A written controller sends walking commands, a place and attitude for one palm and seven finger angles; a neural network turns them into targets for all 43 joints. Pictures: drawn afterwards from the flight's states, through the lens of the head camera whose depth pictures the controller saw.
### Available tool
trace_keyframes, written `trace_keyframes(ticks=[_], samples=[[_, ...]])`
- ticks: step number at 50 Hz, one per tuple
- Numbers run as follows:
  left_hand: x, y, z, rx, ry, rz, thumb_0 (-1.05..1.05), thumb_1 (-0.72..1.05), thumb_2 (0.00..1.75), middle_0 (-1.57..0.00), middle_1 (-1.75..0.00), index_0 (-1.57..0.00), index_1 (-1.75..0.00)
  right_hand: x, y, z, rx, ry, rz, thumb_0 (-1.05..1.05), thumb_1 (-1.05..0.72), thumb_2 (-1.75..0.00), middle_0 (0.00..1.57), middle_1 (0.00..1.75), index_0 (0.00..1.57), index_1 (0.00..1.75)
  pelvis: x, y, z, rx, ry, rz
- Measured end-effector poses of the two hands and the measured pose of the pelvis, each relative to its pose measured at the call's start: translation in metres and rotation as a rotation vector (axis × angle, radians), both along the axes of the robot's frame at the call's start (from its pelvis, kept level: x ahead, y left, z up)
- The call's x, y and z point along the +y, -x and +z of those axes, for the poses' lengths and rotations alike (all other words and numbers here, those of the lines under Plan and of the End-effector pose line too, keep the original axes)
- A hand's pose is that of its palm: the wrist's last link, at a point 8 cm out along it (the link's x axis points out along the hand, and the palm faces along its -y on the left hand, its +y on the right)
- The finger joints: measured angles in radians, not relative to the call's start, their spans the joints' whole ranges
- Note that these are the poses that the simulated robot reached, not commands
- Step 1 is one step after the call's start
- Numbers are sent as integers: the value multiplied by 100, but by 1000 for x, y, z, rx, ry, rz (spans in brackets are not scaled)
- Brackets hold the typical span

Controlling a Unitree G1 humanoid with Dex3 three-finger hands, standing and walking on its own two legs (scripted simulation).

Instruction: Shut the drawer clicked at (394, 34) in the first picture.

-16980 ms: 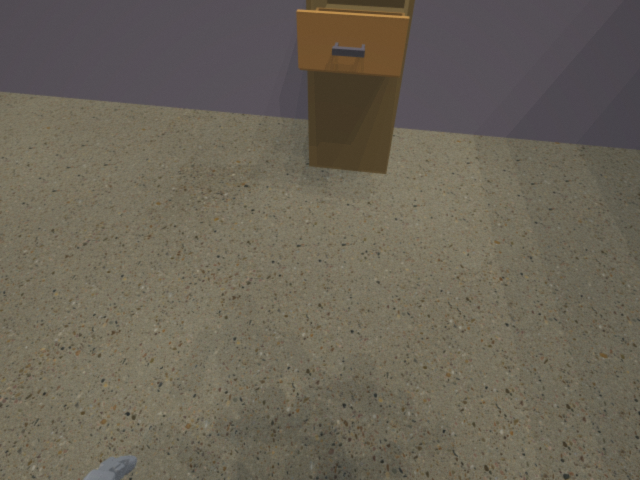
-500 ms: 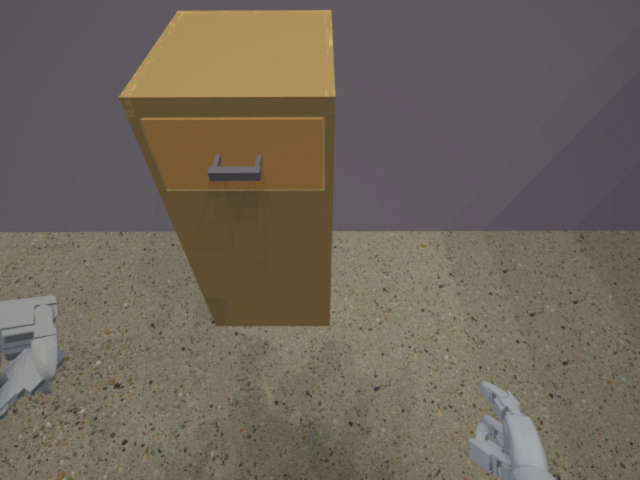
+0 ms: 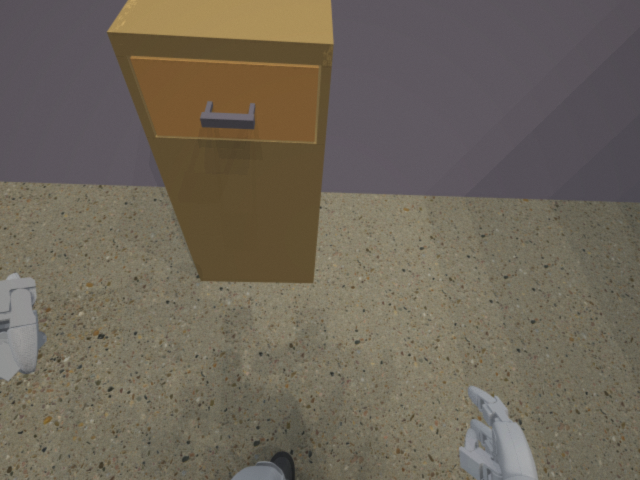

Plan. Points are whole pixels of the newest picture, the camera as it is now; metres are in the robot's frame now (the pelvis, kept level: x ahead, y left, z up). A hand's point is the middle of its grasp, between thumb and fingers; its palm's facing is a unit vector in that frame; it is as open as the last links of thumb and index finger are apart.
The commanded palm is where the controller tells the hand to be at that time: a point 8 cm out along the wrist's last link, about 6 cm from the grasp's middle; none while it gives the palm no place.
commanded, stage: step back with the hand held close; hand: left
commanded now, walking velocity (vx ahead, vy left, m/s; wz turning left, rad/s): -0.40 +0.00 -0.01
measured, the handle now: (229, 114) +0.76 +0.25 -0.02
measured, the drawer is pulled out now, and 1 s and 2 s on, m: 0.00 0.00 0.00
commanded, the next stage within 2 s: stop stepping back and stand still in 0.10 s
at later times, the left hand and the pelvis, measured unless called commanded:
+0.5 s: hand out of the picture +0.07 +0.26 +0.15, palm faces +0.41 -0.84 -0.35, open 3.3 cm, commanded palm +0.01 +0.29 +0.19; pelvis -0.12 +0.01 +0.01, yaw +1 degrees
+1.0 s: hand out of the picture +0.02 +0.27 +0.17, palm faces +0.43 -0.81 -0.40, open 3.3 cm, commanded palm -0.05 +0.31 +0.19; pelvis -0.17 +0.02 +0.00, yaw +2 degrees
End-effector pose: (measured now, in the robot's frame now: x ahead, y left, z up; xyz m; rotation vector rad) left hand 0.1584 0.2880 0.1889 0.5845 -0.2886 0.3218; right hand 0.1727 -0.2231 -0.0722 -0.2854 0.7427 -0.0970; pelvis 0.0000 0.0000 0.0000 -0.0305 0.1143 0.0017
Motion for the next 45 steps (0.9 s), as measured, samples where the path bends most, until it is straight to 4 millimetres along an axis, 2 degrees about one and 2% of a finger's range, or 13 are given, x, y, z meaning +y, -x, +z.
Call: trace_keyframes(ticks=[4, 9, 11, 14, 17, 20, 22, 24, 28, 32, 36, 39, 45], samples=[[-27, 7, -9, 70, 19, -111, 1, 89, 90, -141, -160, -141, -160, -5, 16, -5, 3, -29, 5, 2, -90, -90, 20, 30, 20, 30, -8, 34, 0, -30, 16, -14], [-48, 52, 14, 39, -55, -203, 1, 89, 90, -140, -160, -140, -159, -17, 48, 4, -54, -56, -34, 2, -90, -90, 20, 30, 20, 30, -18, 60, -3, -83, 32, -3], [-43, 74, 24, 2, -74, -179, 1, 89, 90, -141, -160, -141, -159, -23, 62, 10, -57, -48, -59, 2, -90, -90, 20, 30, 20, 30, -19, 63, -1, -94, 18, 5], [-21, 100, 28, -44, -41, -63, 1, 88, 90, -141, -160, -141, -159, -30, 80, 16, -41, -16, -91, 2, -90, -90, 20, 30, 20, 30, -15, 67, 5, -96, -13, -9], [3, 113, 10, -52, 56, 67, 1, 89, 90, -141, -160, -141, -159, -33, 92, 18, -52, 26, -93, 2, -90, -90, 20, 30, 20, 30, -7, 75, 4, -98, -8, 11], [16, 119, -18, -17, 168, 134, 1, 89, 90, -141, -160, -141, -159, -28, 103, 15, -50, 59, -76, 2, -90, -90, 20, 30, 20, 30, 4, 92, 2, -106, -4, 44], [16, 124, -28, 26, 211, 131, 1, 89, 90, -141, -160, -141, -160, -19, 112, 19, -50, 61, -60, 2, -90, -90, 20, 30, 20, 30, 8, 103, 5, -120, -13, 23], [12, 131, -28, 45, 203, 89, 1, 89, 90, -141, -160, -141, -160, -8, 122, 24, -73, 51, -48, 2, -90, -90, 20, 30, 20, 30, 10, 114, 7, -128, -22, 13], [1, 146, -2, -7, 117, 7, 2, 89, 90, -141, -160, -141, -160, 14, 140, 31, -111, 1, -23, 2, -90, -90, 20, 30, 20, 30, 9, 131, 11, -127, -22, 22], [-2, 165, 19, -44, 40, 4, 1, 89, 90, -141, -160, -141, -159, 27, 156, 27, -106, -62, -2, 2, -90, -90, 20, 30, 20, 30, 3, 146, 13, -111, -26, 23], [0, 182, 16, -24, 51, 21, 1, 89, 90, -141, -160, -141, -159, 23, 173, 12, -50, -67, -4, 1, -89, -90, 20, 30, 20, 30, 5, 161, 9, -125, -20, 8], [8, 190, 8, -33, 104, 52, 1, 89, 90, -141, -160, -141, -159, 14, 190, 7, 2, -41, -29, 2, -90, -90, 20, 30, 20, 30, 9, 162, 10, -127, -26, 19], [25, 189, -20, -47, 183, 86, 1, 89, 90, -141, -160, -141, -160, -2, 206, 1, 10, 72, -72, 2, -90, -90, 20, 30, 20, 30, 24, 162, -4, -133, -16, 59]])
